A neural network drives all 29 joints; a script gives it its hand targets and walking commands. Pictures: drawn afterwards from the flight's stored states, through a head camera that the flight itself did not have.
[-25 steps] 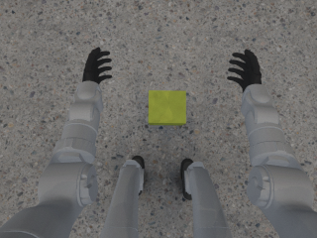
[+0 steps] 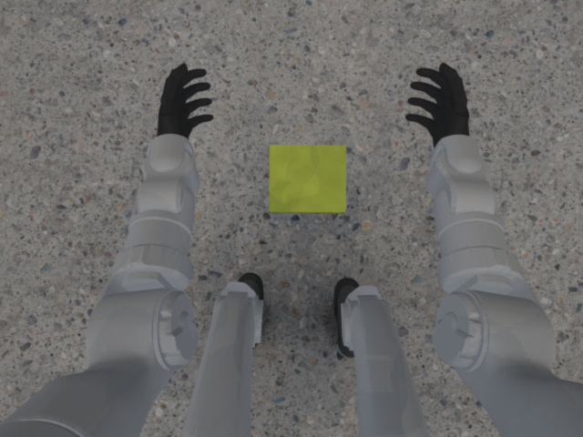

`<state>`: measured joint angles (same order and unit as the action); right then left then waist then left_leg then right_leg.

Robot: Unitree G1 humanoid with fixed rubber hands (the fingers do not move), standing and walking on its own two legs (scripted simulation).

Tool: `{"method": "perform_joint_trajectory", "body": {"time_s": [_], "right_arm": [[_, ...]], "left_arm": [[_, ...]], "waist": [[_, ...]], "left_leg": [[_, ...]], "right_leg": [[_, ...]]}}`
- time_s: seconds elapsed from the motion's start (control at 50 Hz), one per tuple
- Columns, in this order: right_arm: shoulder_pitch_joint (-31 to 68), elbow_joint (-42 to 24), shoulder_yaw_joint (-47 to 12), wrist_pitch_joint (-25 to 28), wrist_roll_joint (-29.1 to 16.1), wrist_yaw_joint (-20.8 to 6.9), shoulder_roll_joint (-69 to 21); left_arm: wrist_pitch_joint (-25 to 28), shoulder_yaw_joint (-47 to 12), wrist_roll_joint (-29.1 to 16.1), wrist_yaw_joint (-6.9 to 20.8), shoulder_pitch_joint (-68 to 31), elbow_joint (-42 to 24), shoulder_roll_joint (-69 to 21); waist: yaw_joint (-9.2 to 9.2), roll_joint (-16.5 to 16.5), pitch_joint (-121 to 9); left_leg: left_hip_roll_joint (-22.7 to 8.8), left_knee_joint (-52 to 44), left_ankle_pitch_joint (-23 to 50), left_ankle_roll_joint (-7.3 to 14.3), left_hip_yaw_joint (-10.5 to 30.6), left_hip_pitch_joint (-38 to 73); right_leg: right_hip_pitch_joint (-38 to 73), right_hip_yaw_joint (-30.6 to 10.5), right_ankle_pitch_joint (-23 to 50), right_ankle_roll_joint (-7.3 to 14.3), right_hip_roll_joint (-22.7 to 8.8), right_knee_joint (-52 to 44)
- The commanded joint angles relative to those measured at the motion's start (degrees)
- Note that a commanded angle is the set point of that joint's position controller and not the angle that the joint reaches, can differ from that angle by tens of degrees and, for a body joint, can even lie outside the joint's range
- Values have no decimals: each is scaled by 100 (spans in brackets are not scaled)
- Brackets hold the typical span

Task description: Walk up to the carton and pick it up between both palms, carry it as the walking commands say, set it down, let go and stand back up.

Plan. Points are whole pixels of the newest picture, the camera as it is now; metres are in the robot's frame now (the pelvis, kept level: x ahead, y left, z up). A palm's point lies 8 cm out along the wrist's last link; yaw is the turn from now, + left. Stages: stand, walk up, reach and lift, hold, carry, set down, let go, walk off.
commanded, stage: reach and lift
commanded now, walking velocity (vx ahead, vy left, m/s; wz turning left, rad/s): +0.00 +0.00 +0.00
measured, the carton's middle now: (306, 182) +0.45 -0.01 -0.55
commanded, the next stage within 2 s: none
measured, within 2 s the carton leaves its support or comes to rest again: neither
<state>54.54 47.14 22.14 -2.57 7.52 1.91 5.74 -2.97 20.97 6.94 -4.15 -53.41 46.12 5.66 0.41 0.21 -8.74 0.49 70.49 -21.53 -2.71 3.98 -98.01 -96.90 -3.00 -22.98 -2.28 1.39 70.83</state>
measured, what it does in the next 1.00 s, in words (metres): lowers itself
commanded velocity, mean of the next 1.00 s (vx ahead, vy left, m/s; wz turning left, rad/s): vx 0.00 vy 0.00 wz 0.00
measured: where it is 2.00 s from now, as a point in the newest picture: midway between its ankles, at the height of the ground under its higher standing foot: (298, 328)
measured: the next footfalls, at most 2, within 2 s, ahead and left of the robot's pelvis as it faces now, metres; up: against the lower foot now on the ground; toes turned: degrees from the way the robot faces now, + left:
none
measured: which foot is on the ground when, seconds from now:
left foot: down 0.00-1.00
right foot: down 0.00-1.00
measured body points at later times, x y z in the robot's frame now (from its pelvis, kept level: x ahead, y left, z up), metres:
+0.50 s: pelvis -0.04 +0.00 -0.15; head +0.29 +0.00 +0.15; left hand +0.47 +0.17 -0.30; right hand +0.48 -0.18 -0.29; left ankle +0.06 +0.14 -0.59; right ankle +0.06 -0.14 -0.59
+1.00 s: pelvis -0.06 +0.00 -0.23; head +0.31 +0.00 +0.02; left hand +0.47 +0.17 -0.44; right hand +0.47 -0.17 -0.44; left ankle +0.06 +0.14 -0.59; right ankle +0.06 -0.13 -0.59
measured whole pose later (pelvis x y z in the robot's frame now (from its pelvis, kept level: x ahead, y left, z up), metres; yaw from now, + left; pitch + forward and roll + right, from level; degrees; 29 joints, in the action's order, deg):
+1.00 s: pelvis -0.06 +0.00 -0.23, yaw +0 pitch +42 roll +0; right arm 75.8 62.6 4.9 0.4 -9.9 7.0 17.2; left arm 1.5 5.8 -12.1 -7.7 -76.6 65.5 17.4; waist 0.4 0.7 15.2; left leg 3.4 120.3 -29.8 -4.8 4.5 -132.1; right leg -131.0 -4.0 -31.9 -4.6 3.8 121.4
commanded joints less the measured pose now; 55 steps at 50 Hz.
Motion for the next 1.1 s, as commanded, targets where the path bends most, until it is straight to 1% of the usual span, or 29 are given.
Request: {"method": "perform_joint_trajectory", "body": {"time_s": [0.0, 0.14, 0.24, 0.36, 0.48, 0.58, 0.78, 0.98, 1.0, 1.02, 1.04, 1.08], "right_arm": [[998, -466, -66, 89, -50, 77, 430], [1299, -724, -405, -6, -379, 238, 774], [1613, -766, -684, -82, -669, 306, 1027], [2001, -431, -884, -137, -945, 362, 1226], [2330, 1, -1009, -72, -1122, 429, 1358], [2616, 289, -1144, 38, -1258, 487, 1455], [3058, 713, -1493, 269, -1576, 539, 1591], [3400, 1151, -1707, 442, -1779, 504, 1649], [3504, 1201, -1717, 439, -1799, 493, 1647], [3617, 1138, -1690, 466, -1805, 484, 1686], [3645, 1158, -1670, 498, -1799, 473, 1694], [3590, 1368, -1712, 548, -1786, 432, 1666]], "left_arm": [[118, -95, -108, -40, -1030, -430, 428], [50, -460, -544, -161, -1389, -579, 750], [-31, -726, -853, -247, -1731, -592, 935], [-70, -874, -1077, -325, -2155, -238, 1111], [27, -900, -1188, -371, -2509, 222, 1263], [156, -974, -1334, -394, -2786, 531, 1379], [406, -1273, -1711, -395, -3212, 1046, 1604], [593, -1519, -1943, -343, -3537, 1599, 1717], [592, -1550, -1968, -335, -3627, 1672, 1740], [614, -1540, -1950, -333, -3750, 1585, 1787], [645, -1542, -1947, -328, -3791, 1583, 1781], [664, -1627, -2006, -271, -3717, 1852, 1617]], "waist": [[3, 77, -4844], [9, 60, -5517], [37, 28, -5602], [47, 36, -5325], [20, 55, -4967], [28, 63, -4794], [52, 50, -4595], [32, 16, -4153], [43, 19, -3995], [29, 40, -3905], [33, 49, -3773], [107, 38, -3453]], "left_leg": [[516, 288, 1893, -179, -801, 2398], [537, 1194, 1491, -193, -884, 1968], [499, 1746, 1150, -181, -920, 1604], [425, 2274, 666, -151, -929, 1140], [359, 2720, 406, -120, -899, 794], [315, 3086, 389, -107, -844, 612], [240, 3786, 623, -108, -719, 360], [176, 4329, 792, -115, -645, -17], [171, 4337, 612, -100, -630, -105], [177, 4374, 614, -108, -628, -164], [186, 4421, 693, -119, -613, -222], [183, 4497, 796, -120, -554, -377]], "right_leg": [[2249, 686, 2015, -35, 484, 159], [1933, 744, 1606, -60, 486, 1076], [1604, 795, 1287, -60, 430, 1645], [1087, 822, 813, -55, 361, 2186], [640, 788, 514, -51, 304, 2639], [396, 735, 465, -51, 264, 2985], [127, 618, 677, -85, 185, 3639], [-247, 531, 804, -127, 101, 4178], [-356, 523, 623, -116, 95, 4189], [-382, 506, 633, -108, 104, 4220], [-448, 491, 709, -107, 115, 4268], [-629, 486, 837, -108, 116, 4336]]}}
